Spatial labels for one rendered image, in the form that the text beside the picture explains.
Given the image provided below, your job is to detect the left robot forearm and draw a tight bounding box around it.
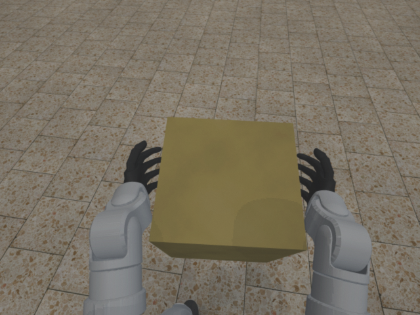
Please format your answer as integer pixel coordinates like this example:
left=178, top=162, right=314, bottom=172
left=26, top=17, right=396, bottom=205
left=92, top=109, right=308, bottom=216
left=83, top=182, right=152, bottom=315

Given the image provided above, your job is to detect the robot left hand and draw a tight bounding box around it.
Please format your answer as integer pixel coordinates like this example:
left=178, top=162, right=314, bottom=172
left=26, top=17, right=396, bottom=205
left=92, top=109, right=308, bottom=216
left=124, top=140, right=161, bottom=195

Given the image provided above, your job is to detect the left robot foot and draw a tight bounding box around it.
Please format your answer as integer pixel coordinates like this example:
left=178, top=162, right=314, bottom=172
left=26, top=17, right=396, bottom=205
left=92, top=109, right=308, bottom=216
left=184, top=300, right=199, bottom=315

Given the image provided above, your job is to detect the right robot forearm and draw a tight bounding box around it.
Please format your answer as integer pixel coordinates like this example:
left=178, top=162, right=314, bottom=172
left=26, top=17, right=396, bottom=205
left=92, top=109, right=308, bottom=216
left=304, top=190, right=372, bottom=315

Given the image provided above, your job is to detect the carton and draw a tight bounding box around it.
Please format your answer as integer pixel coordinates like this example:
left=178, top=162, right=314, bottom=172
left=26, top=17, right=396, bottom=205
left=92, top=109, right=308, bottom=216
left=149, top=117, right=307, bottom=263

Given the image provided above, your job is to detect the robot right hand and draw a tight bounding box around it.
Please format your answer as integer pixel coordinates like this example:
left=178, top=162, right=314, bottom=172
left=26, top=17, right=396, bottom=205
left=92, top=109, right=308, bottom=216
left=297, top=148, right=336, bottom=204

